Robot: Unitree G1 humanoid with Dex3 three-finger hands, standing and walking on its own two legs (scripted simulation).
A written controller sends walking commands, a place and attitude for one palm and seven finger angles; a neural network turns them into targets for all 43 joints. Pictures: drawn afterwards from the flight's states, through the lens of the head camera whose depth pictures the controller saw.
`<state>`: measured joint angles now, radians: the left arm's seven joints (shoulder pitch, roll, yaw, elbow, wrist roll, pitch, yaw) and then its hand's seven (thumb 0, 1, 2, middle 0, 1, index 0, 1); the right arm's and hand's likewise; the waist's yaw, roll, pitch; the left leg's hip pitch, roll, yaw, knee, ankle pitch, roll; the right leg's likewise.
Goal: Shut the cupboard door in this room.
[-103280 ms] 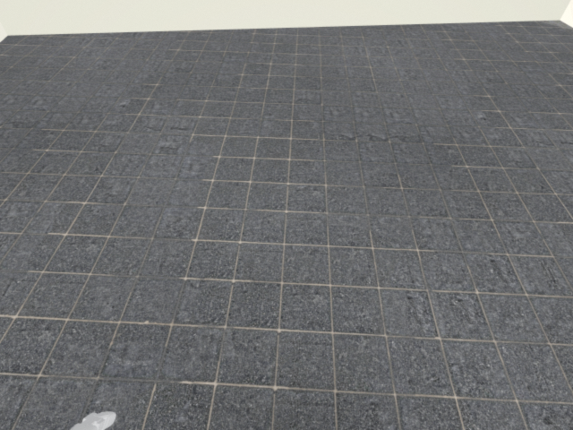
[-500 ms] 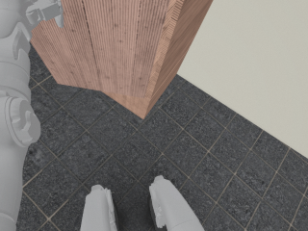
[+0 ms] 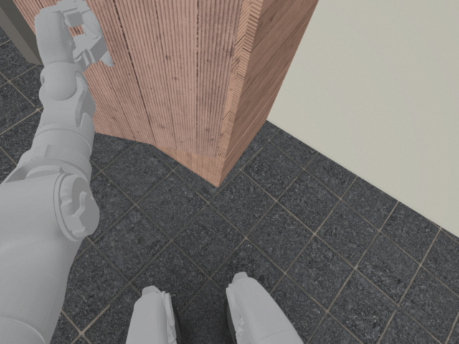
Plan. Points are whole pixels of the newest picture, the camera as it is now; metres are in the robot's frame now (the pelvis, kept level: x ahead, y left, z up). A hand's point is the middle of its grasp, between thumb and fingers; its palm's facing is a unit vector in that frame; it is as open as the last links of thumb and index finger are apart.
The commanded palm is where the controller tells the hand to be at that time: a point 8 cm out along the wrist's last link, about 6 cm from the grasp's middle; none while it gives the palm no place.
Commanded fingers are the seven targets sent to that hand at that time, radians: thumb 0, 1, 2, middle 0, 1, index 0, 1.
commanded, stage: pull the fist back off the door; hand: left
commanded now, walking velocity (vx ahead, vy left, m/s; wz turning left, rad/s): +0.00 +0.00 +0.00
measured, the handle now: (22, 17) +0.65 +0.21 +0.08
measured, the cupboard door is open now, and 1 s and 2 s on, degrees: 23 23 23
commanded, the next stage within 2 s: draw the hand back to the body in 0.48 s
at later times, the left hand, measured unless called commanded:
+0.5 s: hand (101, 90) +0.50 +0.10 +0.08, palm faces +0.08 -1.00 -0.02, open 3.1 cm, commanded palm +0.48 +0.15 +0.08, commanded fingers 0.00 0.90 0.90 -1.30 -1.50 -1.30 -1.50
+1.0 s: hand (23, 129) +0.41 +0.16 +0.15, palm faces +0.10 -0.99 -0.02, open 3.1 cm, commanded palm +0.36 +0.21 +0.16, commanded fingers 0.00 0.90 0.90 -1.27 -1.47 -1.27 -1.47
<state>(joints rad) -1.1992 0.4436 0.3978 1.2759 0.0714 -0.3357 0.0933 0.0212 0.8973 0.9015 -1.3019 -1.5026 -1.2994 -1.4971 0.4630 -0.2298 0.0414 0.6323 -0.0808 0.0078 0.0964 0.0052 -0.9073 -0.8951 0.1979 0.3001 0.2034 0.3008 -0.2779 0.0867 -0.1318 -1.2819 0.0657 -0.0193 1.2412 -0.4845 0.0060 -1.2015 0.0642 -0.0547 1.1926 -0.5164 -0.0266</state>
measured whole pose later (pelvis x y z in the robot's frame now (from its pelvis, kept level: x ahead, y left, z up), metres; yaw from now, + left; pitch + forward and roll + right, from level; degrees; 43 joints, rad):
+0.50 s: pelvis +0.01 +0.00 +0.02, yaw +2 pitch +23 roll -2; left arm -0.84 0.20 0.23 1.10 -0.02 -0.51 0.10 0.02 0.90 0.90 -1.30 -1.50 -1.30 -1.50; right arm 0.33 -0.26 -0.02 0.63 -0.05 0.05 0.07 0.01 -0.91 -0.90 0.19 0.30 0.20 0.30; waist -0.15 0.04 -0.15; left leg -1.07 0.03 0.00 1.15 -0.48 0.00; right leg -1.00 0.03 -0.04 1.13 -0.53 -0.03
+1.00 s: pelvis +0.01 +0.00 +0.07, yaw +2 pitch +12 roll -1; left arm -0.39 0.21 0.18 0.63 -0.16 -0.39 -0.03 0.02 0.90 0.90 -1.30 -1.50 -1.30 -1.50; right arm 0.38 -0.25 0.00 0.61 0.04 0.04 0.00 0.01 -0.91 -0.90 0.20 0.30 0.20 0.30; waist -0.07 0.05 -0.11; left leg -0.72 0.03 0.02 0.90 -0.39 0.01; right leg -0.66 0.04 -0.02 0.88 -0.43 -0.02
